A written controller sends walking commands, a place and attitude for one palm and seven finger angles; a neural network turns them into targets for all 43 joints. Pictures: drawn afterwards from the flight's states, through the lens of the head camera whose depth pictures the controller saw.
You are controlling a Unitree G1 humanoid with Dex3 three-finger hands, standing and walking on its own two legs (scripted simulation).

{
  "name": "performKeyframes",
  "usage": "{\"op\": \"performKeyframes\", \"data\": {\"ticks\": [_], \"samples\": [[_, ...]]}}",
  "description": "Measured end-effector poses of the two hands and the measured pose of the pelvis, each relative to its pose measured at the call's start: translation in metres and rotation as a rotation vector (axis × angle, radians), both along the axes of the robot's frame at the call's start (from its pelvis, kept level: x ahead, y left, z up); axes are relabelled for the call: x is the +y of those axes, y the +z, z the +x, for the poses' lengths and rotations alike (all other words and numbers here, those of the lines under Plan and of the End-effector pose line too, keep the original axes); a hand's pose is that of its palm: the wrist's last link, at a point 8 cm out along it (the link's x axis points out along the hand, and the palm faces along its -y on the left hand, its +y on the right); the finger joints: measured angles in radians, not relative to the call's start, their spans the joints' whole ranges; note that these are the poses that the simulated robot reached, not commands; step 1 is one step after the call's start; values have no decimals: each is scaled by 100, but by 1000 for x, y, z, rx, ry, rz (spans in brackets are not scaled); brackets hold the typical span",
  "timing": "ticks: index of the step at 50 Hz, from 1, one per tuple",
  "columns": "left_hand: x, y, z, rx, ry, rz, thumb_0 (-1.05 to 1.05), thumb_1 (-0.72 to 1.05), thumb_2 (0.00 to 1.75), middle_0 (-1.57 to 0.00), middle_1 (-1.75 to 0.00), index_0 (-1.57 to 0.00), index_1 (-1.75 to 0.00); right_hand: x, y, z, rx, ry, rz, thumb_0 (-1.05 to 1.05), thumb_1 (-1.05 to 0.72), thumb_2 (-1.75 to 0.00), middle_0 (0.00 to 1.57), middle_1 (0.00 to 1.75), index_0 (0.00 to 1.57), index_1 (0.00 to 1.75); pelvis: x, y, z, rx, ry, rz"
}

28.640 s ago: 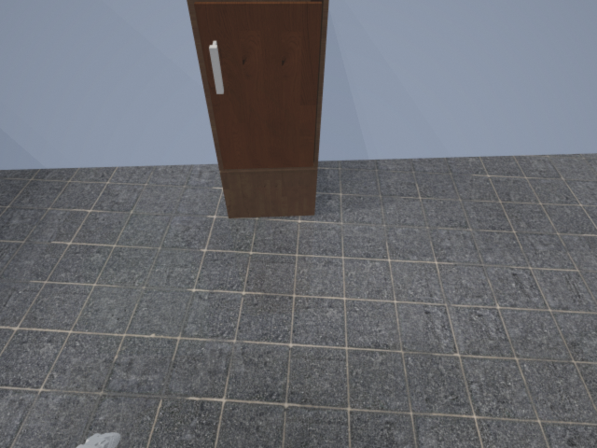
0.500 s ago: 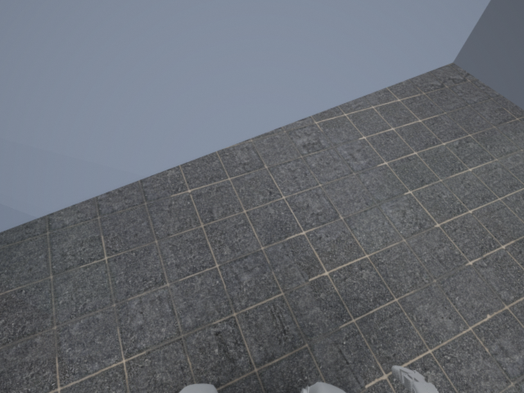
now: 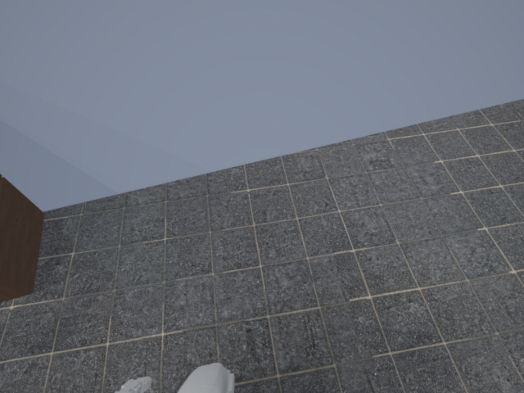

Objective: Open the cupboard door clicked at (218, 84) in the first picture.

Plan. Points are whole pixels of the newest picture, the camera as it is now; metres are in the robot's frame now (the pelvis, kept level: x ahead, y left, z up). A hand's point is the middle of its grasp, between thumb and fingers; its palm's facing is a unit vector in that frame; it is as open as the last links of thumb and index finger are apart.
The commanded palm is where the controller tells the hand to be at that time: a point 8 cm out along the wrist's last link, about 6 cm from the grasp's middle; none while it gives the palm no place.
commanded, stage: turn to face it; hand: left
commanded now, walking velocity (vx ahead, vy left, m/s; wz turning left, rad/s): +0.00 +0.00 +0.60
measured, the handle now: out of the picture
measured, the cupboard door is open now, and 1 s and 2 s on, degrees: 51 51 51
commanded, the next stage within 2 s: take the last steps up to it in 1.72 s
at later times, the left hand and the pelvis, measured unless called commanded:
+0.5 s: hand out of the picture +0.05 +0.23 -0.16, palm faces +0.28 -0.92 -0.28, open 7.3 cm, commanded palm none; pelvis +0.01 +0.00 -0.01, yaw +16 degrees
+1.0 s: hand out of the picture -0.08 +0.19 -0.19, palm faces +0.60 -0.76 -0.24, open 7.3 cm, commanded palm none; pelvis +0.01 -0.01 -0.02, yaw +37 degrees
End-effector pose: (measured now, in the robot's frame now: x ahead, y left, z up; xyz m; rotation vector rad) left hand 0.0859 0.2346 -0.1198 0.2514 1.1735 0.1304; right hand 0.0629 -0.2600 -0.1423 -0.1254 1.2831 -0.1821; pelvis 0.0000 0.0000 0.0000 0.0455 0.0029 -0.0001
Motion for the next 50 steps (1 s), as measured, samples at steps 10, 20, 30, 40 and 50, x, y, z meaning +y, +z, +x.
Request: {"op": "performKeyframes", "data": {"ticks": [10,20,30,40,50], "samples": [[37,-42,-73,90,214,-47,0,91,90,-20,-30,-21,-30,38,6,81,-118,224,-56,0,-91,-90,19,30,20,30,19,-22,2,1,141,-32],[55,-16,-72,45,305,-5,1,91,90,-19,-30,-20,-30,49,16,86,-91,317,-61,0,-90,-90,20,30,21,30,14,-5,3,10,232,-55],[17,-2,-63,-61,360,48,0,91,90,-19,-30,-20,-30,18,-13,98,-18,368,-11,0,-90,-90,20,30,21,30,-23,-13,12,3,362,-33],[-23,-8,-117,10,528,-29,0,91,90,-20,-30,-21,-30,38,5,142,-15,522,-13,0,-91,-90,19,30,20,30,-29,-1,17,-7,514,-6],[-9,-41,-197,109,730,-60,1,91,90,-20,-30,-21,-30,109,13,185,-154,734,-45,0,-91,-90,20,30,20,30,-9,-18,7,-4,641,-39]]}}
